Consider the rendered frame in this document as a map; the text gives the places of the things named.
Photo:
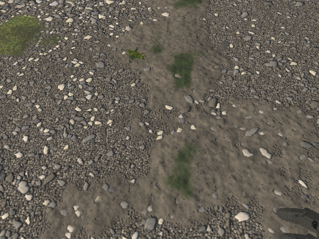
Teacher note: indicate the robot right hand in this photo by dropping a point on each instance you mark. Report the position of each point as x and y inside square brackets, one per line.
[306, 217]

